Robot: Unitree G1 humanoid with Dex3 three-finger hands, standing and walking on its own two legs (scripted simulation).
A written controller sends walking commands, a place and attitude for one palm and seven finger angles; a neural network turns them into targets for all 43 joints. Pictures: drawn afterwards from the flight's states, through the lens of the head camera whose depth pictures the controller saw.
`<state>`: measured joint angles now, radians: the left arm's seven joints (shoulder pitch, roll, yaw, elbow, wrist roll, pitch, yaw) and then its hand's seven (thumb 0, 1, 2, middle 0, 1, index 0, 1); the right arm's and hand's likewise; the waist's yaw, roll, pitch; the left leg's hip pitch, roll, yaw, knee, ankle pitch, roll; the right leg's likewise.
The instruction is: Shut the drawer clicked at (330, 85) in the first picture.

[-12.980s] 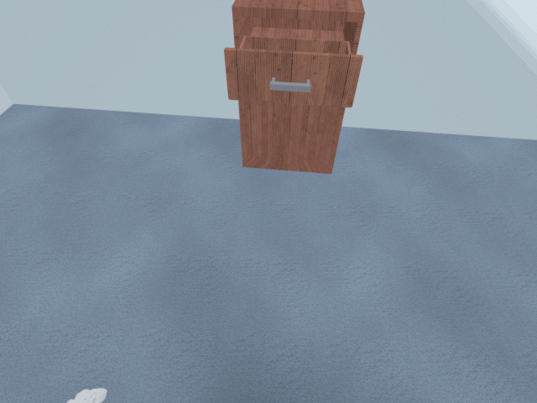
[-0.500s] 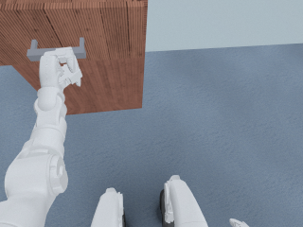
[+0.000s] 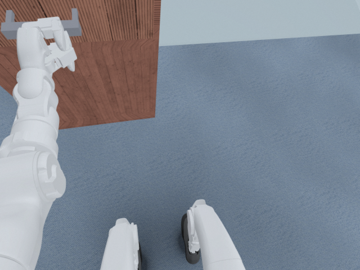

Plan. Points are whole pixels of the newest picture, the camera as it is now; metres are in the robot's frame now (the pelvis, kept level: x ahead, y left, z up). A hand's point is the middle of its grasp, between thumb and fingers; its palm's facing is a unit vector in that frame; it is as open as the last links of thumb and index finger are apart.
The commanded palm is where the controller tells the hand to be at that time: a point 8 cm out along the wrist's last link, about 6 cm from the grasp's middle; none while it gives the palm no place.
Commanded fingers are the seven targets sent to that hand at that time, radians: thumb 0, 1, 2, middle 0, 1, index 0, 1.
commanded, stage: push the drawer shut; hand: left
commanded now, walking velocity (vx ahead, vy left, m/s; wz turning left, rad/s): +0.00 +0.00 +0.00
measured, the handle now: (43, 21) +0.63 +0.20 +0.05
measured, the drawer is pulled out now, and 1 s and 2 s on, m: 0.05 0.00 0.00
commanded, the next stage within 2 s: pull the fist back off the drawer in 0.68 s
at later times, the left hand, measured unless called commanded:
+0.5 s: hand (66, 29) +0.61 +0.16 +0.06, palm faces +0.03 -1.00 -0.03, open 3.3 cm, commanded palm +0.62 +0.18 +0.06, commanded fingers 0.00 0.90 0.90 -1.40 -1.60 -1.40 -1.60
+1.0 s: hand (61, 26) +0.61 +0.17 +0.06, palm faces +0.03 -1.00 -0.04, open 3.4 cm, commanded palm +0.62 +0.17 +0.06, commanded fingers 0.00 0.90 0.90 -1.40 -1.60 -1.40 -1.60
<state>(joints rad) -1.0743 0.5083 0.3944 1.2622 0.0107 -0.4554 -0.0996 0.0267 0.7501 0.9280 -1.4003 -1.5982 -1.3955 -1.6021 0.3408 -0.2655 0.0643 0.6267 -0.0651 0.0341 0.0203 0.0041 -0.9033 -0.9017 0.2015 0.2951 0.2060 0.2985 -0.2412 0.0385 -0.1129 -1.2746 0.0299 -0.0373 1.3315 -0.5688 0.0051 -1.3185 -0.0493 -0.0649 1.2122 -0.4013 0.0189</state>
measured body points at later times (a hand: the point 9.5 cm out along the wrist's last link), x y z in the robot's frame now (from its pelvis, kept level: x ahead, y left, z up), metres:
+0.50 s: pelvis +0.00 +0.00 -0.01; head +0.21 +0.03 +0.39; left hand +0.60 +0.21 +0.06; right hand -0.04 -0.25 -0.10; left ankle +0.02 +0.11 -0.61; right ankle +0.08 -0.14 -0.61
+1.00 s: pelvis -0.02 +0.01 -0.02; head +0.20 +0.05 +0.37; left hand +0.61 +0.22 +0.06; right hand -0.07 -0.24 -0.10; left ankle +0.02 +0.11 -0.61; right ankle +0.08 -0.14 -0.61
